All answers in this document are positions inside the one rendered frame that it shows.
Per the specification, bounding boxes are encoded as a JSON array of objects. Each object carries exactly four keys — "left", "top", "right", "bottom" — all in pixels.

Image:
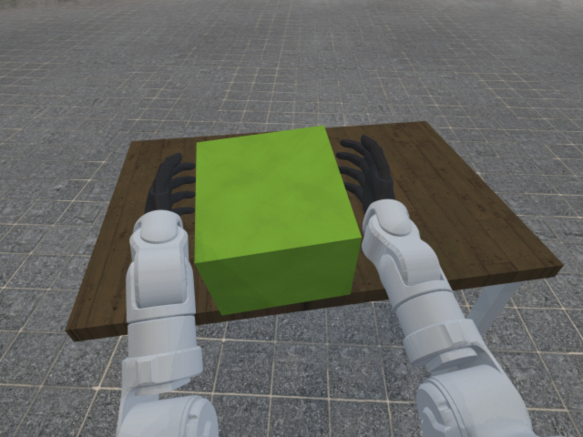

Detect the right robot forearm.
[{"left": 362, "top": 199, "right": 533, "bottom": 430}]

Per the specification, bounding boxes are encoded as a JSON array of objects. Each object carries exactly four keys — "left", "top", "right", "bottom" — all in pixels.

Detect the left robot hand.
[{"left": 144, "top": 153, "right": 196, "bottom": 216}]

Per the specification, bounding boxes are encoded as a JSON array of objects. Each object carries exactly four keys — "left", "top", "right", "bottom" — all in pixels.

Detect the table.
[{"left": 65, "top": 121, "right": 564, "bottom": 377}]

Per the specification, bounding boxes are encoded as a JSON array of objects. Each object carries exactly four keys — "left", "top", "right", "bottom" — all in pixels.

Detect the left robot forearm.
[{"left": 116, "top": 210, "right": 203, "bottom": 437}]

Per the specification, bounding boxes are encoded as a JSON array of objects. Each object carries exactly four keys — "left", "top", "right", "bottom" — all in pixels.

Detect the left robot upper arm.
[{"left": 118, "top": 395, "right": 219, "bottom": 437}]

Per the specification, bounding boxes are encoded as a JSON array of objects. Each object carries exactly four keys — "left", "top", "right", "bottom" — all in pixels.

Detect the right robot upper arm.
[{"left": 416, "top": 364, "right": 566, "bottom": 437}]

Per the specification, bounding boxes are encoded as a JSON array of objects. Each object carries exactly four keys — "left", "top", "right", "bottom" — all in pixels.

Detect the carton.
[{"left": 194, "top": 126, "right": 362, "bottom": 316}]

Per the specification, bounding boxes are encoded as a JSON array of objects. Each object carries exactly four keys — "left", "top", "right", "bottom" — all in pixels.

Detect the right robot hand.
[{"left": 336, "top": 135, "right": 395, "bottom": 214}]

